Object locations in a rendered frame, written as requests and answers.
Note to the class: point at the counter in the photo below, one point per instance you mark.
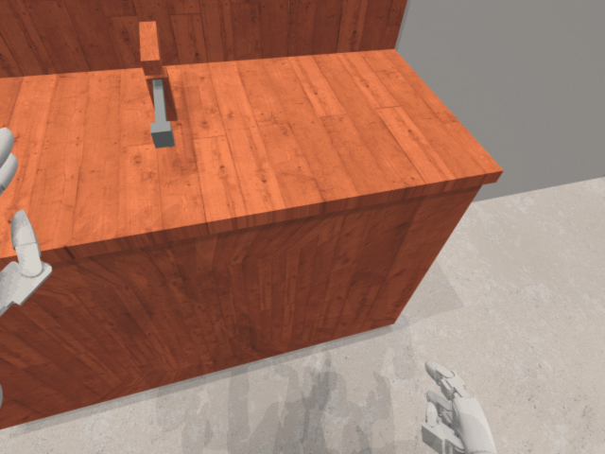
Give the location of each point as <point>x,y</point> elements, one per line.
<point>314,180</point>

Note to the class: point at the robot left hand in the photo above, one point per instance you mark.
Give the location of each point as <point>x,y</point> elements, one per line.
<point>18,280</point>

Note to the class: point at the tap lever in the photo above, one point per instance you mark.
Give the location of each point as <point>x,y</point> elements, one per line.
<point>161,131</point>

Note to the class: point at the robot right hand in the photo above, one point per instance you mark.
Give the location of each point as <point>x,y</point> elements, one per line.
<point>464,427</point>

